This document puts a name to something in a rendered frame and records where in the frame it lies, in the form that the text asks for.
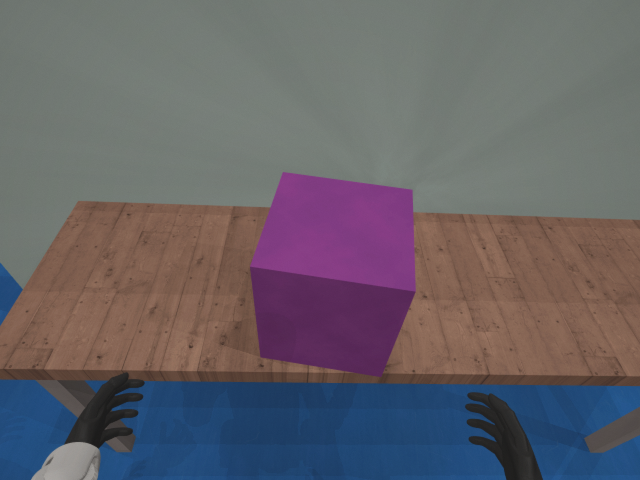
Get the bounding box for table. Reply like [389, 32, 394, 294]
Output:
[0, 201, 640, 453]

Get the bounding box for right robot hand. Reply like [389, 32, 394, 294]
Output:
[465, 392, 543, 480]

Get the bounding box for robot left forearm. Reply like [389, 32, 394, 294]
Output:
[31, 442, 101, 480]

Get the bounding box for left robot hand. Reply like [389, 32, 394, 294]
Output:
[64, 372, 145, 449]

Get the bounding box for carton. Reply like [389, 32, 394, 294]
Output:
[250, 172, 416, 377]

